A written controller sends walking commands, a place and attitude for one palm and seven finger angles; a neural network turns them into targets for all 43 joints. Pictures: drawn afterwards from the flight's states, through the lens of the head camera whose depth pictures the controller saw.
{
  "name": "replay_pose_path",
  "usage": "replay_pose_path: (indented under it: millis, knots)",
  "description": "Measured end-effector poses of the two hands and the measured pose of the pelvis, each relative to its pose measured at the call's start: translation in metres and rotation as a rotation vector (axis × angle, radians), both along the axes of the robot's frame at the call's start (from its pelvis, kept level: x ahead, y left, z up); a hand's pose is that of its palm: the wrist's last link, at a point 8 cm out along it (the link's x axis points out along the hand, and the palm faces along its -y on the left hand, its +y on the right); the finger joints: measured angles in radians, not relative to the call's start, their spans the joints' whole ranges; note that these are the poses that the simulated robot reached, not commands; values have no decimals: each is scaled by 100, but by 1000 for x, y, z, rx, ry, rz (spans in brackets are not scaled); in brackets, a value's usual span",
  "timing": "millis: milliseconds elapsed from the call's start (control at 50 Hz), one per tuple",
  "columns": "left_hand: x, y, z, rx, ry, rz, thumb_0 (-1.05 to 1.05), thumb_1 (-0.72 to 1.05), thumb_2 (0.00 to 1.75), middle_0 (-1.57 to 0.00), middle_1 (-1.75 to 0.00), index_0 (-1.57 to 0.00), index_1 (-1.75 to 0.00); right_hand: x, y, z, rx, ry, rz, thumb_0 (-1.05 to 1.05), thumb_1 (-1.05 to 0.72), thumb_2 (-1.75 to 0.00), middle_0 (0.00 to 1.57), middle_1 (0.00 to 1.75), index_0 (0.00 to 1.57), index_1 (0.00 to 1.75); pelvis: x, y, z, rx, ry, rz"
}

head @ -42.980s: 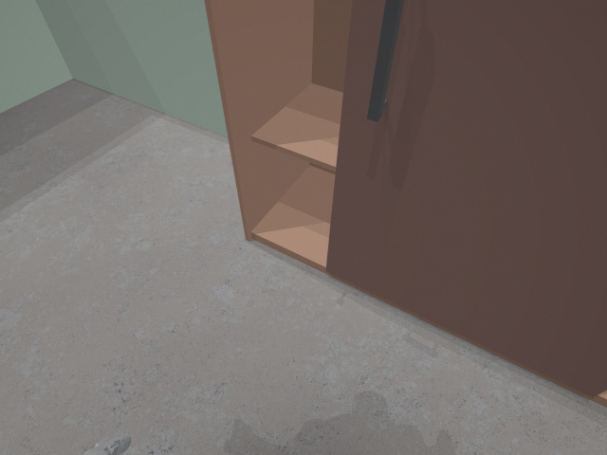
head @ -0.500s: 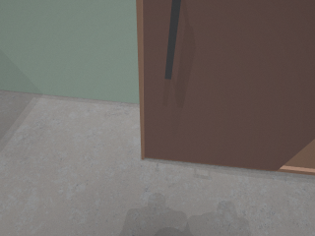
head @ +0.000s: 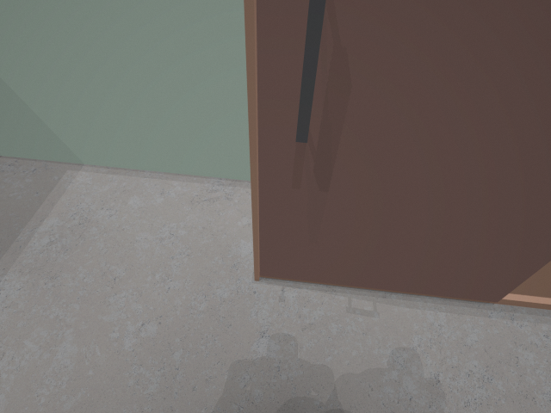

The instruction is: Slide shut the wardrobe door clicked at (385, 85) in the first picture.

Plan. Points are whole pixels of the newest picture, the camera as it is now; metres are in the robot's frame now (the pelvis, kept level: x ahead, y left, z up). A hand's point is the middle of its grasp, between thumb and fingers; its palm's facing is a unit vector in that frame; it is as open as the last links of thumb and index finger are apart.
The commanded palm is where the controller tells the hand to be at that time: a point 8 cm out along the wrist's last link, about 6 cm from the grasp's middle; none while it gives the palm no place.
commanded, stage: look to check the result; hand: right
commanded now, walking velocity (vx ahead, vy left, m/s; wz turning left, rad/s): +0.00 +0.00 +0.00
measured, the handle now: (310, 61) +0.67 -0.01 +0.18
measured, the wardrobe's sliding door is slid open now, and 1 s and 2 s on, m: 0.00 0.00 0.00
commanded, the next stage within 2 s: stand and wait in 0.44 s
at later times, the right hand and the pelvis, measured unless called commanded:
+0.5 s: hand out of the picture +0.02 -0.16 -0.18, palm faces +0.01 +0.98 -0.19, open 7.3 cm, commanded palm none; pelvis +0.02 +0.01 +0.00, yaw +0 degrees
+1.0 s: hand out of the picture +0.03 -0.16 -0.18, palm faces +0.01 +0.98 -0.19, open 7.3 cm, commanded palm none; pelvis +0.03 +0.00 +0.00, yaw +0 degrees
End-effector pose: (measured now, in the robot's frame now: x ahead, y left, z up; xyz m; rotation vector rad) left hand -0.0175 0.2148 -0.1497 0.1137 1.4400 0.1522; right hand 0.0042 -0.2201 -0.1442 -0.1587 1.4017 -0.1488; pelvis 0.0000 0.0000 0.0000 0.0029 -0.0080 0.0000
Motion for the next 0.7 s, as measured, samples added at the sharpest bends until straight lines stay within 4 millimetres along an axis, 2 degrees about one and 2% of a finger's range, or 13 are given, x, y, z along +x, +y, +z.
replay_pose_path:
  millis: [280,700]
  knots:
    - [19,0,0,-5,-4,-5,1,92,89,-20,-30,-20,-30,5,8,-1,7,25,-7,0,-91,-90,20,30,20,29,13,3,1,0,0,3]
    - [32,3,1,3,2,0,1,91,89,-20,-30,-20,-30,21,9,-1,7,22,-7,0,-92,-90,20,30,20,29,28,6,1,1,1,5]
